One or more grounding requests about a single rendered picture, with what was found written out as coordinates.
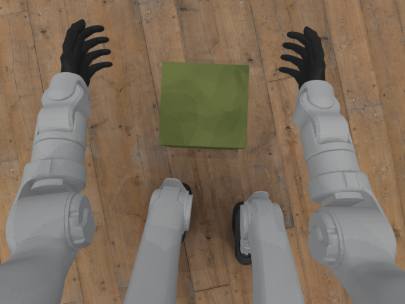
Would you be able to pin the robot right thigh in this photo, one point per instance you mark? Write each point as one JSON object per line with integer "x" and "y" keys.
{"x": 274, "y": 274}

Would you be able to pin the robot right forearm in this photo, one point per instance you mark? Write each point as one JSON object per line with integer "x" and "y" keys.
{"x": 335, "y": 176}

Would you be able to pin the robot left upper arm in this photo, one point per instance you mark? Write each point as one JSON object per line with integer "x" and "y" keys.
{"x": 45, "y": 233}

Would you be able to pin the robot left forearm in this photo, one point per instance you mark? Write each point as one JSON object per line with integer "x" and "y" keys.
{"x": 57, "y": 162}

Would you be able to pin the robot right hand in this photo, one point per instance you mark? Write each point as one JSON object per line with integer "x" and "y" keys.
{"x": 312, "y": 65}

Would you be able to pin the robot left hand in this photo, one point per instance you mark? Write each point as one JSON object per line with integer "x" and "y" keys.
{"x": 75, "y": 58}

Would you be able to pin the carton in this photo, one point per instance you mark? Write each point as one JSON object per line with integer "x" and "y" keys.
{"x": 203, "y": 105}

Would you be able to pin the robot right upper arm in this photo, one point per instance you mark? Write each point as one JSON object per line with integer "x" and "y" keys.
{"x": 358, "y": 246}

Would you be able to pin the robot right foot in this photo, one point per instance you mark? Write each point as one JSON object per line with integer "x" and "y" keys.
{"x": 244, "y": 259}

